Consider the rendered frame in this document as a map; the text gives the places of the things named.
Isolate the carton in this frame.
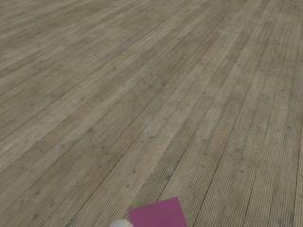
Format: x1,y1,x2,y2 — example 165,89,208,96
129,197,187,227

